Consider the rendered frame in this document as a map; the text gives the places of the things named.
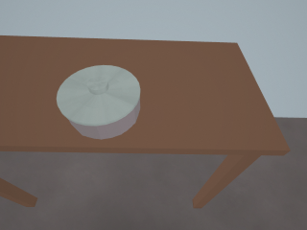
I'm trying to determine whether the pot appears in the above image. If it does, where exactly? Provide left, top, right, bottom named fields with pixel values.
left=69, top=98, right=141, bottom=140

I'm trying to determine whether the knob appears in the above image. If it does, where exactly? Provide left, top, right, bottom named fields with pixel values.
left=86, top=76, right=109, bottom=95

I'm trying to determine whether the table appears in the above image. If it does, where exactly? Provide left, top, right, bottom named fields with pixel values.
left=0, top=35, right=291, bottom=209

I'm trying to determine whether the lid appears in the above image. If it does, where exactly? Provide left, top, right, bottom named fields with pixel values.
left=57, top=65, right=141, bottom=127

